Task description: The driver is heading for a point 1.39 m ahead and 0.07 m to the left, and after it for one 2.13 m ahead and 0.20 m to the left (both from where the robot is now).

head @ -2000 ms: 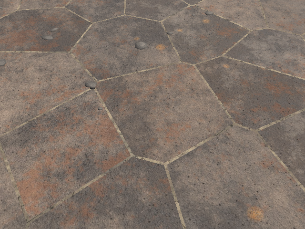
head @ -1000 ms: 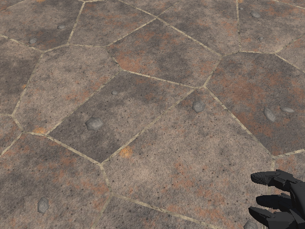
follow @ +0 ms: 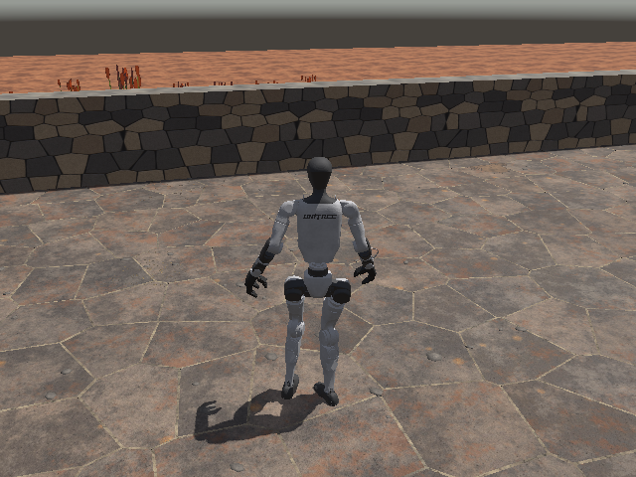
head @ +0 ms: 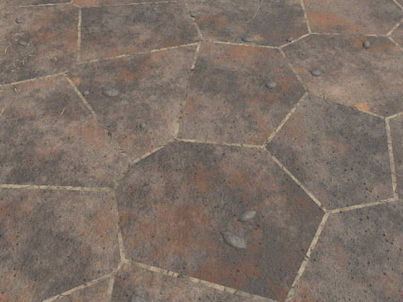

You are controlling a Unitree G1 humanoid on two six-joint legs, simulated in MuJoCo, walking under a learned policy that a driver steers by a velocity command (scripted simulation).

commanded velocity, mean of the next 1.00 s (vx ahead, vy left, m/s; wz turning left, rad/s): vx -0.14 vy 0.00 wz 0.15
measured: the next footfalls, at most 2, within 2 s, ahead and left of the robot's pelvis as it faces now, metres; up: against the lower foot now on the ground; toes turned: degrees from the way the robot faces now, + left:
left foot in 0.06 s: +0.11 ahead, +0.13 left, +0.00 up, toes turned -13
right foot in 0.58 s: -0.09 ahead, -0.04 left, +0.00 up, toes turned +4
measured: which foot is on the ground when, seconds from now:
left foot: up 0.00-0.04, down 0.06-0.60, up 0.62-1.00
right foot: down 0.00-0.06, up 0.08-0.56, down 0.58-1.00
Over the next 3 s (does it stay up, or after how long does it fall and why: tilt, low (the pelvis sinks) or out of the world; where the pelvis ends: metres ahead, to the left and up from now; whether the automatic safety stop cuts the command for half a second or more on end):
stays up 0.38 0.07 -0.02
